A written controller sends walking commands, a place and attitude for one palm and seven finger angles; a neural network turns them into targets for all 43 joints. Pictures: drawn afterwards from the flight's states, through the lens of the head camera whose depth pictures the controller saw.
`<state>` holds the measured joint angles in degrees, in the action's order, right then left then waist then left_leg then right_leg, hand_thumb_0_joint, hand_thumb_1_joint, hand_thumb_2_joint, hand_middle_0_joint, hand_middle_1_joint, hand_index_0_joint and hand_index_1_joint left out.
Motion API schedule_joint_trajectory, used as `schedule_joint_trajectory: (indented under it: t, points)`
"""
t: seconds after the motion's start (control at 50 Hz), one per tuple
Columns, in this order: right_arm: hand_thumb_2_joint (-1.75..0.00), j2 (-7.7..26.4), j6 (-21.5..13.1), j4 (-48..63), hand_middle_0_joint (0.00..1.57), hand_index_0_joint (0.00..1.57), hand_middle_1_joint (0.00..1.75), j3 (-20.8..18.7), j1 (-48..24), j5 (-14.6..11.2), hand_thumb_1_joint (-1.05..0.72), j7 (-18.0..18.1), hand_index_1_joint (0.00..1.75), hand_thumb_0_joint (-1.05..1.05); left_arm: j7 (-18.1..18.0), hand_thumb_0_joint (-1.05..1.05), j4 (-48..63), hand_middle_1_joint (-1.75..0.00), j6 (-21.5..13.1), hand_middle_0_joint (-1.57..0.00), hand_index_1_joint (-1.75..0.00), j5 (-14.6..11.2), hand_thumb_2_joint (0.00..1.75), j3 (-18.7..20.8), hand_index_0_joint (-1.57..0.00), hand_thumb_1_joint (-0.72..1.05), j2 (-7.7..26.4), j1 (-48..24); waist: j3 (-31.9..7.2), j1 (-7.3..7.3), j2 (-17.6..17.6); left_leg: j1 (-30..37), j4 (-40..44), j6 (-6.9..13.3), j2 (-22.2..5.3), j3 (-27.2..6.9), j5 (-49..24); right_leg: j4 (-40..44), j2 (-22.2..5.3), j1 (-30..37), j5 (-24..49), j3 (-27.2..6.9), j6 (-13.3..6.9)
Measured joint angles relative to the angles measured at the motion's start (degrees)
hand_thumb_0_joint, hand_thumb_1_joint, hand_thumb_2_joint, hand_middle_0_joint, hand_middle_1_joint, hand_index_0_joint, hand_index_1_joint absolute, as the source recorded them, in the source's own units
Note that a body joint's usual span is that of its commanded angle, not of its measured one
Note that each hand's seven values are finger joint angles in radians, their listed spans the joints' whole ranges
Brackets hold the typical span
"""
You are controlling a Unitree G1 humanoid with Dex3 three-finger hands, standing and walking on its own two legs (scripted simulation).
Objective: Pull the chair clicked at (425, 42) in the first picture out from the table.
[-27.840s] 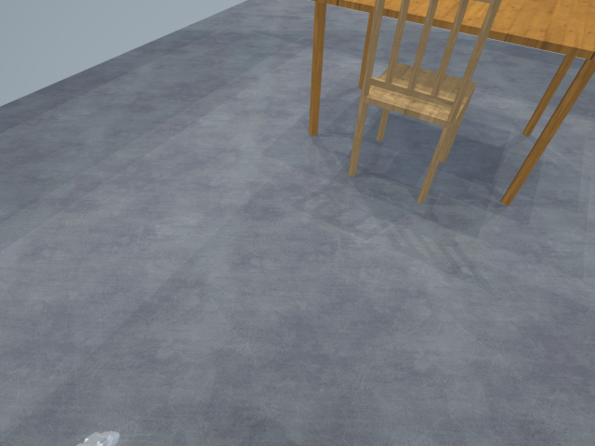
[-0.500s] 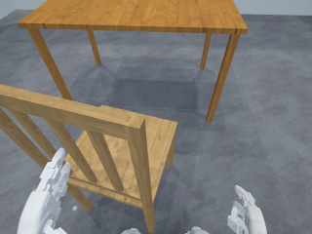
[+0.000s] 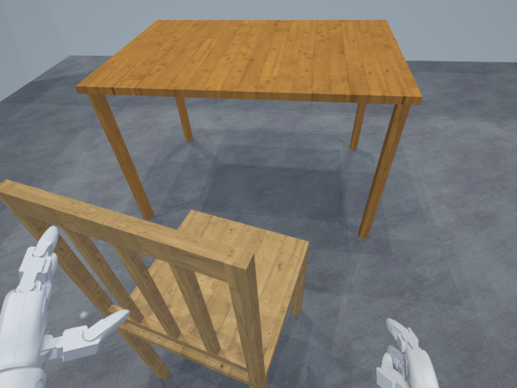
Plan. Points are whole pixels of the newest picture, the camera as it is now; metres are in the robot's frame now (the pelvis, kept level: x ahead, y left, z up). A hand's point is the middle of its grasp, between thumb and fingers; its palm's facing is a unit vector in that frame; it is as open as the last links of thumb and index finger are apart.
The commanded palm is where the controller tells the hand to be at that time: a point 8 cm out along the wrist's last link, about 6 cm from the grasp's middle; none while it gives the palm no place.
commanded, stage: draw the hand back to the body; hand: left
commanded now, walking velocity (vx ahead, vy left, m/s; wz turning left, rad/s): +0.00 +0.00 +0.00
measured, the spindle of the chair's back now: (152, 295) +0.28 +0.24 -0.04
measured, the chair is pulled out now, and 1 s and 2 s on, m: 0.55 0.55 0.55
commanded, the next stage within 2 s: step back with the hand held close in 0.64 s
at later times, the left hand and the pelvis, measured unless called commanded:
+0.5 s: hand (66, 262) +0.21 +0.26 +0.17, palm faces +0.45 -0.79 -0.42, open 7.6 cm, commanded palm +0.16 +0.30 +0.19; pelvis +0.01 +0.00 +0.01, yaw -1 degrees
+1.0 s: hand (53, 278) +0.19 +0.26 +0.17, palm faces +0.39 -0.78 -0.49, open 7.4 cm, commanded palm +0.13 +0.30 +0.19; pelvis -0.02 +0.01 +0.01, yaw -2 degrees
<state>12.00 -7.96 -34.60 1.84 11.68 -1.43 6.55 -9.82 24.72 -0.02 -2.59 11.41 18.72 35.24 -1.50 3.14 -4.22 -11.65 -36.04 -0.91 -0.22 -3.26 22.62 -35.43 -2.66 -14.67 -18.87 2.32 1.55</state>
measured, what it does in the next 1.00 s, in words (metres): stands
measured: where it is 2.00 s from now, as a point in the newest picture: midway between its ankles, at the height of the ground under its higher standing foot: outside the picture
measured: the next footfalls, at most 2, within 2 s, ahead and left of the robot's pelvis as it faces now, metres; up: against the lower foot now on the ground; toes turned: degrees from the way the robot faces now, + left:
none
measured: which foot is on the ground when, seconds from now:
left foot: down 0.00-1.00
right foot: down 0.00-1.00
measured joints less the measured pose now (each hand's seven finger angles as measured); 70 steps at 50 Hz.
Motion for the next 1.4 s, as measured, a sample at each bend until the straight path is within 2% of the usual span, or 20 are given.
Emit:
schedule_joint_trajectory:
  t: [0.34, 0.46, 0.8, 0.9, 1.0, 1.08, 1.18, 1.26, 1.4]
  points:
    - [-0.90, 0.74, 0.62, -3.16, 0.20, 0.20, 0.30, -0.88, -1.34, 0.93, -0.90, -1.88, 0.30, 0.02, 0.94, 0.01, -0.16, -0.26, -2.22, -0.18, -0.26, -0.82, 0.81, 8.58, -0.19, 0.72, 2.07, -8.33, 2.16, 0.43, -0.18, 7.43, 8.69, -0.18, -0.72, 0.88, -3.05, 7.68, 0.69, 6.65, 2.79, -0.55, -0.16]
    - [-0.90, 0.78, 1.46, -3.37, 0.20, 0.20, 0.30, -1.48, -1.21, 0.91, -0.90, -2.38, 0.30, 0.02, 1.62, 0.01, -0.88, -0.29, -2.21, -0.20, -0.28, -0.84, 0.87, 8.15, -0.20, 0.84, 1.18, -7.75, 2.45, -0.06, 0.13, 7.81, 9.85, -0.15, -0.80, 1.33, -3.70, 8.53, 0.79, 6.71, 3.41, -0.95, -0.16]
    - [-0.90, 0.47, 0.76, -3.31, 0.20, 0.20, 0.30, -1.01, -0.95, 0.75, -0.90, -2.19, 0.30, 0.02, 1.76, 0.02, -0.67, -0.30, -2.29, -0.21, -0.30, -0.81, 0.90, 7.95, -0.22, 0.89, 1.19, -8.21, 2.86, 0.48, 0.16, 7.97, 9.64, -0.17, -0.85, 1.27, -4.49, 9.10, 0.86, 7.28, 4.57, -0.90, -0.20]
    - [-0.90, 0.61, 3.03, -1.65, 0.20, 0.20, 0.30, -0.99, -2.73, 1.09, -0.90, -2.27, 0.30, 0.02, 1.65, 0.01, -0.80, -0.30, -5.99, -0.21, -0.30, -0.30, 0.90, 10.76, -0.22, 0.89, 2.01, -8.74, 3.43, -0.70, 0.44, 4.75, 8.87, -0.02, -0.86, 1.50, -5.27, 9.59, 0.92, 4.50, 6.19, -1.18, -0.05]
    - [-0.90, 0.79, 5.23, -0.17, 0.20, 0.20, 0.30, -1.72, -3.75, 1.26, -0.90, -1.86, 0.30, 0.01, 1.50, 0.01, 0.51, -0.30, -6.17, -0.21, -0.30, 0.20, 0.90, 10.08, -0.21, 0.89, 2.63, -5.08, 4.14, -1.98, 1.22, 2.51, 9.55, 0.42, -0.02, 2.45, -6.89, 9.41, 0.16, 1.59, 7.57, -2.23, 0.48]
    - [-0.90, 0.51, 6.02, 0.10, 0.20, 0.20, 0.30, -2.15, -3.48, 1.08, -0.90, -1.25, 0.30, 0.01, 1.44, 0.01, 2.15, -0.30, -5.98, -0.21, -0.30, 0.25, 0.90, 9.71, -0.22, 0.89, 3.94, -2.81, 4.50, -2.14, 2.29, 0.90, 9.13, 0.58, 0.43, 2.68, -7.66, 8.67, -0.26, -0.19, 8.20, -2.55, 0.67]
    - [-0.90, -0.04, 5.68, -0.20, 0.20, 0.20, 0.30, -2.07, -2.64, 0.96, -0.90, -0.70, 0.30, 0.01, 0.72, 0.02, 3.74, -0.30, -6.77, -0.21, -0.30, 0.25, 0.90, 10.93, -0.22, 0.89, 5.28, -2.84, 4.55, -1.57, 3.38, -1.05, 7.71, 0.51, 0.48, 2.56, -8.22, 7.74, -0.29, -1.87, 8.99, -2.50, 0.58]
    - [-0.90, -0.24, 4.92, -0.32, 0.20, 0.20, 0.30, -1.74, -2.05, 1.00, -0.90, -0.69, 0.30, 0.02, 0.00, 0.01, 3.75, -0.30, -7.57, -0.21, -0.30, 0.52, 0.90, 11.68, -0.22, 0.89, 4.98, -4.11, 4.15, -1.27, 3.61, -2.80, 6.40, 0.41, 0.24, 2.37, -8.63, 7.48, -0.03, -3.08, 9.92, -2.34, 0.42]
    - [-0.90, 0.28, 3.61, -0.36, 0.20, 0.20, 0.30, -1.52, -0.95, 1.12, -0.90, -0.94, 0.30, 0.01, -0.89, 0.01, 3.13, -0.30, -8.39, -0.21, -0.30, 1.24, 0.90, 11.40, -0.22, 0.89, 3.91, -4.89, 3.33, -1.68, 3.38, -6.49, 3.64, 0.81, -0.24, 1.95, -8.73, 7.77, 0.50, -5.24, 11.53, -1.92, 0.20]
